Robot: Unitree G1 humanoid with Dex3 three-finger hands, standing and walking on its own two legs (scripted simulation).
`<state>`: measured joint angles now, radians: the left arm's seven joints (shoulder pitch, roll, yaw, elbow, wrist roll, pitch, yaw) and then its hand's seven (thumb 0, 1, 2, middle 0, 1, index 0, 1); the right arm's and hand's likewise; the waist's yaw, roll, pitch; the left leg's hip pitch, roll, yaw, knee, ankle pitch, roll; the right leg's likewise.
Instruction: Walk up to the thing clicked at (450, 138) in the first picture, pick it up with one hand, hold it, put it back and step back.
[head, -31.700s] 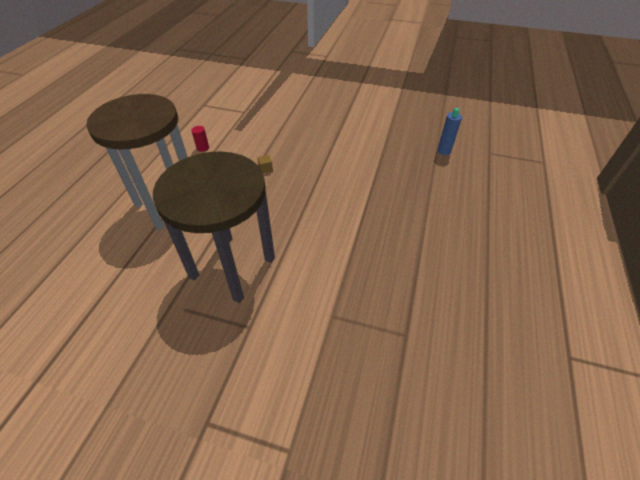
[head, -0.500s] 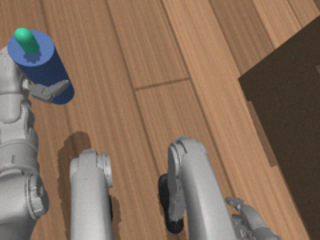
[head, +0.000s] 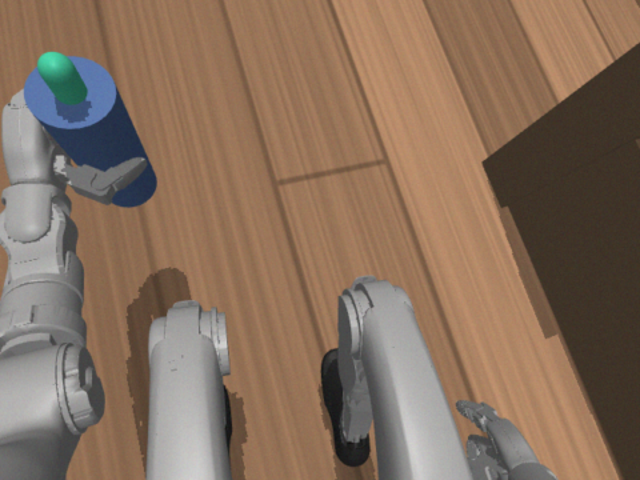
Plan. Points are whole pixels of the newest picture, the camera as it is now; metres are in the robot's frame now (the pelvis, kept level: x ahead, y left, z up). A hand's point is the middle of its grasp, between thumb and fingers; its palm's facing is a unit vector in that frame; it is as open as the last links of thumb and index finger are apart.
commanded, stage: lift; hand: left
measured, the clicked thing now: (100, 138) +0.50 +0.20 -0.02
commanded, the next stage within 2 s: none
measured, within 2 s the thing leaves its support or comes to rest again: neither
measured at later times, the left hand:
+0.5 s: hand (50, 120) +0.46 +0.21 +0.08, palm faces +0.03 -1.00 -0.04, open 10.3 cm
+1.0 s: hand out of the picture +0.41 +0.20 +0.25, palm faces +0.06 -1.00 -0.04, open 10.3 cm
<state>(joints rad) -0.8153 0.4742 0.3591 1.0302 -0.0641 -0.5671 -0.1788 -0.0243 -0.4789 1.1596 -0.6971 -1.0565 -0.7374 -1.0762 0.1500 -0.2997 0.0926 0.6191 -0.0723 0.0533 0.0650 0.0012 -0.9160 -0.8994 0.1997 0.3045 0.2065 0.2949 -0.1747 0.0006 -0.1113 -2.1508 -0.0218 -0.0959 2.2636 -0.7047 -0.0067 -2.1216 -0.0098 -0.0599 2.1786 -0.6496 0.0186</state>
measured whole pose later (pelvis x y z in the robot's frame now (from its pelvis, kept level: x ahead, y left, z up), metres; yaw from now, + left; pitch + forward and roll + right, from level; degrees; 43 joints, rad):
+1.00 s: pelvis +0.04 +0.00 +0.22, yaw +3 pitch +25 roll -3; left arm -0.28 0.29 0.20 0.40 -0.19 -0.26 -0.15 -0.02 -0.50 1.19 -0.68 -1.08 -0.72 -1.10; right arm 0.18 -0.25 0.00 0.59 0.06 -0.01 -0.04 0.01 -0.91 -0.89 0.20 0.30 0.21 0.29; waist -0.05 0.03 -0.19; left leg -1.36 0.01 -0.06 1.56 -0.64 0.00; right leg -1.35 0.00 -0.04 1.50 -0.59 0.01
